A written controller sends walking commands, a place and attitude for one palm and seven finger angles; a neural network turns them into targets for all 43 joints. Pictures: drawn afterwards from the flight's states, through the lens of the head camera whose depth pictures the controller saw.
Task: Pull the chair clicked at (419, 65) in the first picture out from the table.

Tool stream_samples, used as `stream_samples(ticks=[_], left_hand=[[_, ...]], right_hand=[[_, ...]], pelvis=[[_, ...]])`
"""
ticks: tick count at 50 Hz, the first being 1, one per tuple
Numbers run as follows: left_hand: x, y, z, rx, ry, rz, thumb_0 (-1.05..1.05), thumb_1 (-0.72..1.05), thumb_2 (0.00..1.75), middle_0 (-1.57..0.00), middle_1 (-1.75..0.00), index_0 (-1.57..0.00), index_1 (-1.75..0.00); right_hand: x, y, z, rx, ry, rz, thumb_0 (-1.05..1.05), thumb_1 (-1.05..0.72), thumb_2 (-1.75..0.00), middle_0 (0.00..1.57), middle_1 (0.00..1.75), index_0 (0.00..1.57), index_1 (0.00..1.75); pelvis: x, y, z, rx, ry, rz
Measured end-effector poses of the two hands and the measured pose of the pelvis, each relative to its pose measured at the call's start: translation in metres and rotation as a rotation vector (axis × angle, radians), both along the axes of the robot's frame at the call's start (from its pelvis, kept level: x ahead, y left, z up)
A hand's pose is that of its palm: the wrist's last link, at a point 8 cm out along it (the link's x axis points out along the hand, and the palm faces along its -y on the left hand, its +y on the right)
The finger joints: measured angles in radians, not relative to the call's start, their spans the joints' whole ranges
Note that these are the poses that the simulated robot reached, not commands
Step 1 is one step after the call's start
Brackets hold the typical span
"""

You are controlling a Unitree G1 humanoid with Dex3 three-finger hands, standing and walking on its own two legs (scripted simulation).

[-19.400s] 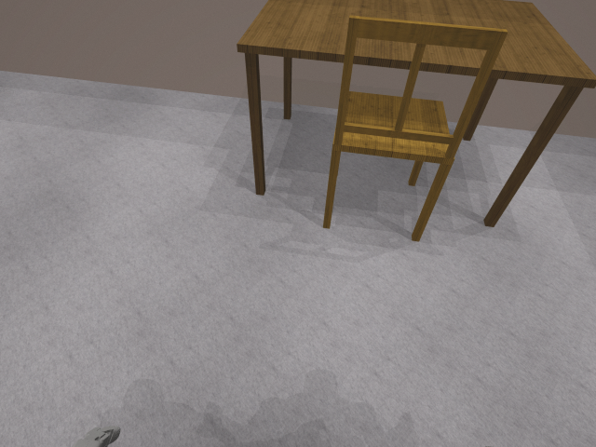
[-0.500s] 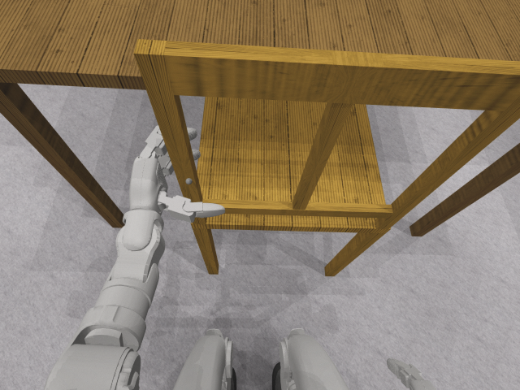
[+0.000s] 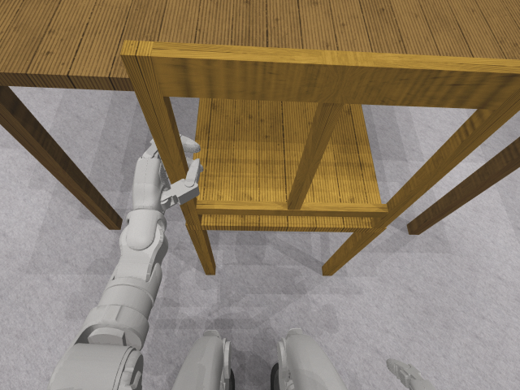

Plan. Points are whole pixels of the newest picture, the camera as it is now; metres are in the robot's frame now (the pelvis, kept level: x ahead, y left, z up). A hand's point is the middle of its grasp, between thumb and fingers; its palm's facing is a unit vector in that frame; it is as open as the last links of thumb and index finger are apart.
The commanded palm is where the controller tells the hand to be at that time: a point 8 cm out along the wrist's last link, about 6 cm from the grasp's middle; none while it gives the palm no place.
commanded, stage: hook a spindle and tug to test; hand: left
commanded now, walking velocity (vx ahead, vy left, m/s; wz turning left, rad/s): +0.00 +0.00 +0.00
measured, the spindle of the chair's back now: (308, 166) +0.44 -0.08 +0.04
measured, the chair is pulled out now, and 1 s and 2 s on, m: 0.00 0.03 0.11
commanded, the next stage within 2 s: step backward, pulling the chair out in 0.48 s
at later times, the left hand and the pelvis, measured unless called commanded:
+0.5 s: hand (187, 198) +0.40 +0.10 +0.02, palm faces -0.03 -1.00 -0.02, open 5.4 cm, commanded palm +0.37 +0.16 +0.02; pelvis +0.02 -0.01 +0.01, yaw +0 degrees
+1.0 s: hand (181, 204) +0.38 +0.11 +0.03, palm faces -0.07 -0.99 -0.09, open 5.7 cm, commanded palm +0.35 +0.16 +0.03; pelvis +0.03 +0.01 +0.11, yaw +0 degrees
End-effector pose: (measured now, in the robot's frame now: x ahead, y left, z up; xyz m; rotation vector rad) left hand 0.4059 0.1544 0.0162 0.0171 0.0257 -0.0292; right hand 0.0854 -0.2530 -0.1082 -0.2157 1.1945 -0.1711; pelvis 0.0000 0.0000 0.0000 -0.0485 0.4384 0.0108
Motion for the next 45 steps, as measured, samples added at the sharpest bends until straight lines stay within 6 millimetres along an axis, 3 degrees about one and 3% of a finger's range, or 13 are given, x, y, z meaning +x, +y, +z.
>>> stream_samples(ticks=[14,30,33,39,45], left_hand=[[-0.012,0.0,0.001,-0.002,0.025,0.001,0.02,0.65,0.77,-0.49,-1.45,-0.5,-1.45],[-0.037,0.004,0.002,0.001,0.033,-0.002,0.03,0.66,0.74,-0.45,-1.45,-0.49,-1.45],[-0.041,0.006,0.01,0.071,0.136,0.014,0.02,0.64,0.72,-0.45,-1.45,-0.49,-1.45],[-0.046,0.005,0.026,0.086,0.393,0.058,0.06,0.64,0.72,-0.34,-1.25,-0.49,-1.45],[-0.041,0.007,0.032,0.1,0.478,0.017,0.1,0.63,0.71,-0.32,-1.2,-0.5,-1.45]], right_hand=[[0.016,-0.003,0.011,0.018,-0.051,-0.016,0.01,-0.91,-0.9,0.2,0.3,0.2,0.3],[0.054,-0.003,0.014,0.024,-0.121,0.029,0.01,-0.91,-0.9,0.2,0.3,0.2,0.3],[0.055,0.004,0.028,0.028,-0.097,-0.02,0.01,-0.91,-0.9,0.19,0.3,0.2,0.3],[0.049,0.017,0.074,0.026,-0.074,-0.076,0.01,-0.91,-0.89,0.2,0.3,0.2,0.3],[0.032,0.009,0.1,-0.048,-0.016,-0.095,0.01,-0.91,-0.89,0.2,0.3,0.2,0.3]], pelvis=[[0.011,-0.006,0.008,0.014,-0.008,-0.02],[0.021,-0.008,0.01,0.017,-0.016,-0.008],[0.02,-0.008,0.028,0.03,-0.105,0.001],[0.035,-0.001,0.077,0.034,-0.185,-0.004],[0.033,0.007,0.1,0.018,-0.234,-0.004]])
